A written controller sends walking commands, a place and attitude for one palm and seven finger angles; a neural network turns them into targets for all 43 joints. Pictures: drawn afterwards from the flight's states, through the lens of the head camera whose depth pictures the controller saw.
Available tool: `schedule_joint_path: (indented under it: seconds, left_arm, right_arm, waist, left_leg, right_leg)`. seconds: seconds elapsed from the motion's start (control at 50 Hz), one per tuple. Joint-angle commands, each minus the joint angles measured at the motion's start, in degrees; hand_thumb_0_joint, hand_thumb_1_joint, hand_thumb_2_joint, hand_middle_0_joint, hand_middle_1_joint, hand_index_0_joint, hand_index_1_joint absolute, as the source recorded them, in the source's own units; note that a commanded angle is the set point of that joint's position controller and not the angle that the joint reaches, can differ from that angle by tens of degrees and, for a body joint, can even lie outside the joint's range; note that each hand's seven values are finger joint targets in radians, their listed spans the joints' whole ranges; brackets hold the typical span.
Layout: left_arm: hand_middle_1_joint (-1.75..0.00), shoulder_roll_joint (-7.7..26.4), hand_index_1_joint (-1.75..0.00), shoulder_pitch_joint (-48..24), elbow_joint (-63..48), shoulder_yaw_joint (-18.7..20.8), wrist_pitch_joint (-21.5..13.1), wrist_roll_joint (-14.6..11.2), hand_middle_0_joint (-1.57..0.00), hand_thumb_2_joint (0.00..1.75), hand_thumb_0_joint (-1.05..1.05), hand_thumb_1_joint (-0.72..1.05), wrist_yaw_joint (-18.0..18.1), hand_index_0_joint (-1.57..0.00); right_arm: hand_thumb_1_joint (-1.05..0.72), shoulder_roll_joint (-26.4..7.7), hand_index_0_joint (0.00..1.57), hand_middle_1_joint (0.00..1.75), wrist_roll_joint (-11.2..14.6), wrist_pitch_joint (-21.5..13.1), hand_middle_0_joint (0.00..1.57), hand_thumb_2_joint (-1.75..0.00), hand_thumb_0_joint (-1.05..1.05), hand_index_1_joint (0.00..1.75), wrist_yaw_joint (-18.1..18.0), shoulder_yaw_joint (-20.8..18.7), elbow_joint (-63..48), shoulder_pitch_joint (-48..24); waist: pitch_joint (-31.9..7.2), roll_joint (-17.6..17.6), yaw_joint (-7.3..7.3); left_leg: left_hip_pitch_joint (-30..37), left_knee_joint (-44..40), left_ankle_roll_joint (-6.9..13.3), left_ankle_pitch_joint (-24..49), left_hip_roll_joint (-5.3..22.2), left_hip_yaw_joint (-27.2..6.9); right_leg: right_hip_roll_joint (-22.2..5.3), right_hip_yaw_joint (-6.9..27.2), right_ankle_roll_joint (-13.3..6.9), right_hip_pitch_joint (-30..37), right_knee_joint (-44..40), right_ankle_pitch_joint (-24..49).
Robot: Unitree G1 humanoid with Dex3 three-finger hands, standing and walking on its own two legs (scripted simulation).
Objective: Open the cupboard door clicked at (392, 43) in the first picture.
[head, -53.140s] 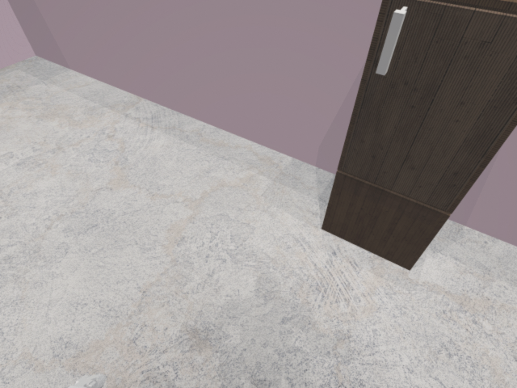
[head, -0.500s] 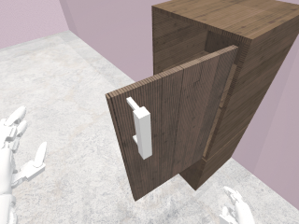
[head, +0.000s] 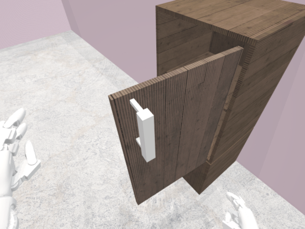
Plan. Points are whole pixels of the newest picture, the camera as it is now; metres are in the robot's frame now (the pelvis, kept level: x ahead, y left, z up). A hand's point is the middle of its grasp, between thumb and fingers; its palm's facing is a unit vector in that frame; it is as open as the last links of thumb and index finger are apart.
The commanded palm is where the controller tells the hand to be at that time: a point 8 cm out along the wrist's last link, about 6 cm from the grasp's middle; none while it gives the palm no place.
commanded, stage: step back with the hand held close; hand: left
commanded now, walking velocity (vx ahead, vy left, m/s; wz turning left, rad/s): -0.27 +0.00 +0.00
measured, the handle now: (141, 131) +0.29 +0.07 +0.15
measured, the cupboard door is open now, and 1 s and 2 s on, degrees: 84 84 84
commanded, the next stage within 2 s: stop stepping back and stand still in 1.00 s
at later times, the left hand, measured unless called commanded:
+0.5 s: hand (18, 182) +0.14 +0.27 +0.16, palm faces +0.38 -0.75 -0.55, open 7.4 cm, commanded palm +0.09 +0.31 +0.17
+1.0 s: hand out of the picture +0.05 +0.28 +0.17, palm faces +0.44 -0.77 -0.46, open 7.4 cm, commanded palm -0.01 +0.31 +0.17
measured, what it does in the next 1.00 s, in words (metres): walks backwards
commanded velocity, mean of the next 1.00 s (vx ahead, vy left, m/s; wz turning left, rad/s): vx -0.30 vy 0.00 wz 0.02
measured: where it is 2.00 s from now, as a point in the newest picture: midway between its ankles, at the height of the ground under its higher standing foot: outside the picture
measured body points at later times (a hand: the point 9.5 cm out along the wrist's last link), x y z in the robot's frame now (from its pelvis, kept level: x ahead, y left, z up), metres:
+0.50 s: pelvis -0.06 +0.01 -0.01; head -0.04 +0.01 +0.44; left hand +0.12 +0.31 +0.19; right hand +0.11 -0.24 -0.09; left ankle -0.04 +0.10 -0.74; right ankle +0.01 -0.11 -0.74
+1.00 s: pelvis -0.17 +0.01 +0.00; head -0.13 +0.03 +0.44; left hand +0.02 +0.32 +0.20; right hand -0.01 -0.21 -0.09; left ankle -0.08 +0.12 -0.74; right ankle -0.25 -0.12 -0.71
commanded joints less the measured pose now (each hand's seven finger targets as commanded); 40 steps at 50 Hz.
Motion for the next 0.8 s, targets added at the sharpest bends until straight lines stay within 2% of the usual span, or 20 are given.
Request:
schedule_joint_path:
  seconds: [0.0,0.02,0.04,0.06,0.12,0.14,0.24,0.36,0.44,0.48,0.52,0.58,0.62,0.64,0.68,0.7,0.72,0.74,0.76,0.78]
  left_arm:
    - [-0.30,20.1,-0.30,-14.7,-15.3,15.7,-6.7,-0.2,-0.20,0.90,0.00,0.90,1.4,-0.20]
    - [-0.30,15.2,-0.30,-8.4,-9.8,12.2,-7.1,-0.1,-0.20,0.90,0.00,0.90,0.6,-0.20]
    - [-0.30,16.1,-0.30,-8.1,-10.4,12.4,-7.2,0.2,-0.20,0.90,0.00,0.90,0.4,-0.20]
    - [-0.30,12.9,-0.30,-4.3,-8.1,10.1,-7.1,0.3,-0.20,0.90,0.00,0.90,0.0,-0.20]
    - [-0.30,11.0,-0.30,1.5,-10.2,8.2,-7.4,0.7,-0.20,0.90,0.00,0.90,-0.2,-0.20]
    - [-0.30,11.9,-0.30,2.8,-11.3,9.1,-7.6,0.7,-0.20,0.90,0.00,0.90,0.1,-0.20]
    - [-0.30,16.8,-0.30,6.2,-18.6,14.2,-8.0,1.0,-0.20,0.90,0.00,0.90,1.5,-0.20]
    - [-0.30,16.1,-0.30,8.2,-19.7,15.6,-8.4,1.0,-0.20,0.90,0.00,0.90,2.2,-0.20]
    - [-0.30,13.6,-0.30,6.2,-16.0,14.0,-8.5,1.6,-0.20,0.90,0.00,0.90,2.1,-0.20]
    - [-0.30,12.8,-0.30,3.6,-14.8,12.9,-8.7,2.2,-0.20,0.90,0.00,0.90,2.1,-0.20]
    - [-0.30,13.1,-0.30,1.2,-14.3,12.2,-9.0,2.6,-0.20,0.90,0.00,0.90,2.1,-0.20]
    - [-0.30,14.4,-0.30,-1.0,-16.0,11.6,-8.9,2.3,-0.20,0.90,0.00,0.90,2.6,-0.20]
    - [-0.30,15.0,-0.30,-1.3,-18.0,11.7,-9.2,2.2,-0.20,0.90,0.00,0.90,3.1,-0.20]
    - [-0.30,16.2,-0.30,-0.9,-19.0,13.0,-9.5,2.2,-0.20,0.90,0.00,0.90,3.5,-0.20]
    - [-0.30,15.8,-0.30,1.4,-21.2,13.5,-9.8,1.9,-0.20,0.90,0.00,0.90,3.6,-0.20]
    - [-0.30,16.5,-0.30,2.3,-23.1,14.6,-10.4,1.7,-0.20,0.90,0.00,0.90,3.7,-0.20]
    - [-0.30,15.5,-0.30,2.2,-26.4,14.6,-11.5,1.9,-0.20,0.90,0.00,0.90,3.9,-0.20]
    - [-0.30,17.6,-0.30,2.0,-26.6,16.7,-11.7,2.9,-0.20,0.90,0.00,0.90,4.7,-0.20]
    - [-0.30,17.5,-0.30,1.3,-25.8,17.4,-11.9,2.9,-0.20,0.90,0.00,0.90,5.0,-0.20]
    - [-0.30,17.3,-0.30,1.4,-25.3,17.1,-11.6,2.7,-0.20,0.90,0.00,0.90,5.1,-0.20]
  right_arm:
    - [-0.90,-7.0,0.20,0.30,1.2,-2.4,0.20,-0.90,0.00,0.30,-0.6,-2.1,-11.3,-6.0]
    - [-0.90,-6.1,0.20,0.30,0.9,-1.6,0.20,-0.90,0.00,0.30,-0.7,-2.3,-9.8,-5.9]
    - [-0.90,-6.4,0.20,0.30,1.0,-1.2,0.20,-0.90,0.00,0.30,-0.6,-2.5,-10.3,-6.6]
    - [-0.90,-6.4,0.20,0.30,0.7,-0.6,0.20,-0.90,0.00,0.30,-0.6,-2.5,-10.3,-6.4]
    - [-0.90,-7.0,0.20,0.30,0.6,0.5,0.20,-0.90,0.00,0.30,-0.4,-3.5,-11.4,-5.8]
    - [-0.90,-7.2,0.20,0.30,0.6,0.7,0.20,-0.90,0.00,0.30,-0.6,-3.7,-11.5,-6.2]
    - [-0.90,-6.9,0.20,0.30,0.9,2.1,0.20,-0.90,0.00,0.30,-0.9,-4.7,-13.4,-6.3]
    - [-0.90,-6.6,0.20,0.30,0.8,2.2,0.20,-0.90,0.00,0.30,-1.7,-5.0,-14.7,-6.1]
    - [-0.90,-7.3,0.20,0.30,0.6,1.5,0.20,-0.90,0.00,0.30,-1.8,-5.1,-14.5,-5.6]
    - [-0.90,-7.7,0.20,0.30,0.8,1.1,0.20,-0.90,0.00,0.30,-1.8,-5.0,-14.5,-4.5]
    - [-0.90,-7.8,0.20,0.30,1.0,0.9,0.20,-0.90,0.00,0.30,-1.7,-5.1,-14.6,-3.4]
    - [-0.90,-6.3,0.20,0.30,0.9,1.0,0.20,-0.90,0.00,0.30,-1.3,-4.7,-12.8,-2.1]
    - [-0.90,-5.3,0.20,0.30,0.6,0.7,0.20,-0.90,0.00,0.30,-1.0,-3.9,-11.8,-3.0]
    - [-0.90,-5.3,0.20,0.30,0.4,0.6,0.20,-0.90,0.00,0.30,-1.3,-3.7,-11.9,-3.3]
    - [-0.90,-5.2,0.20,0.30,0.4,0.5,0.20,-0.90,0.00,0.30,-1.6,-3.3,-12.7,-3.1]
    - [-0.90,-6.6,0.20,0.30,0.1,0.3,0.20,-0.90,0.00,0.30,-2.1,-3.7,-13.3,-3.4]
    - [-0.90,-8.0,0.20,0.30,-0.1,-0.4,0.20,-0.90,0.00,0.30,-2.5,-3.9,-14.4,-4.1]
    - [-0.90,-7.3,0.20,0.30,-0.4,-1.2,0.20,-0.90,0.00,0.30,-2.9,-4.4,-14.4,-4.6]
    - [-0.90,-5.2,0.20,0.30,-0.7,-2.3,0.20,-0.90,0.00,0.30,-2.7,-4.1,-12.9,-2.9]
    - [-0.90,-5.0,0.20,0.30,-0.7,-2.7,0.20,-0.90,0.00,0.30,-2.3,-4.5,-12.3,-2.9]
  waist:
    - [0.6,-2.4,-3.25]
    - [-0.1,-5.3,-3.50]
    - [0.1,-4.9,-3.29]
    - [-1.0,-5.0,-3.59]
    - [-7.7,-3.3,-3.64]
    - [-9.8,-1.1,-3.35]
    - [-15.8,-2.2,-3.11]
    - [-11.2,1.6,-3.05]
    - [-5.3,3.5,-3.05]
    - [-2.9,0.1,-3.80]
    - [-1.7,-5.7,-4.52]
    - [-3.5,-16.2,-5.05]
    - [-6.4,-17.9,-4.59]
    - [-7.6,-15.7,-4.47]
    - [-8.7,-10.1,-4.87]
    - [-7.1,-0.6,-4.88]
    - [-6.2,14.1,-4.35]
    - [-6.1,21.2,-4.61]
    - [-6.6,16.3,-5.00]
    - [-6.0,9.7,-5.07]
  left_leg:
    - [-8.3,-2.9,0.8,10.6,2.2,-3.0]
    - [-7.8,-1.6,1.0,9.2,1.9,-3.5]
    - [-7.3,-1.4,1.1,9.4,1.8,-3.6]
    - [-6.8,-1.2,1.0,10.8,2.1,-3.2]
    - [-6.1,-0.1,0.9,17.2,3.2,-2.6]
    - [-5.8,-0.1,0.8,19.8,3.6,-2.7]
    - [-9.3,1.5,0.4,24.5,4.7,-4.1]
    - [-17.6,-2.5,1.6,21.6,7.6,-7.0]
    - [-28.8,-6.0,4.3,6.8,10.4,-7.9]
    - [-34.5,-5.0,4.9,-4.5,9.9,-8.1]
    - [-35.3,0.3,4.4,-15.4,6.0,-6.6]
    - [-18.4,19.6,1.4,-12.1,-0.2,-2.8]
    - [-12.9,28.6,0.7,-10.5,-0.1,-2.4]
    - [-12.5,25.8,0.8,-9.8,0.5,-3.0]
    - [-10.2,12.1,0.7,-6.9,1.1,-2.8]
    - [-13.7,1.2,2.0,-9.4,3.3,-6.8]
    - [-23.7,-9.1,5.0,-13.5,11.5,-17.8]
    - [-31.2,-14.1,8.3,-13.8,19.0,-24.5]
    - [-32.6,-15.4,10.2,-13.4,20.7,-24.4]
    - [-28.8,-11.8,10.5,-4.4,20.0,-22.0]
  right_leg:
    - [-4.3,9.4,-0.7,-2.4,-5.6,10.8]
    - [-5.8,10.1,-0.7,-3.0,-6.4,10.2]
    - [-6.3,10.4,-0.9,-3.9,-6.6,11.2]
    - [-6.5,9.9,-0.7,-3.9,-5.9,12.1]
    - [-6.9,8.8,-0.2,-1.1,-1.8,19.5]
    - [-7.1,8.2,-0.2,0.1,-0.1,22.5]
    - [-7.3,7.9,-0.2,2.9,5.8,27.9]
    - [-4.2,6.2,1.3,1.1,12.5,18.2]
    - [-3.2,5.9,1.9,1.7,17.6,6.0]
    - [-4.0,8.0,1.5,2.6,17.0,6.9]
    - [-7.0,13.6,0.2,-1.7,10.4,1.9]
    - [-15.4,23.4,-4.2,-20.6,-7.4,-17.7]
    - [-18.6,21.4,-6.1,-24.2,-9.0,-16.3]
    - [-18.1,19.6,-6.2,-22.6,-6.8,-12.4]
    - [-14.5,13.5,-3.1,-20.4,-0.1,-9.8]
    - [-9.8,11.0,-0.9,-19.6,6.6,-11.9]
    - [-2.8,5.8,1.8,-13.6,21.0,-11.3]
    - [0.3,3.2,2.9,-10.1,37.7,-13.4]
    - [-0.2,6.6,2.3,-11.2,48.0,-14.6]
    - [-0.7,7.9,2.0,-14.6,48.6,-15.1]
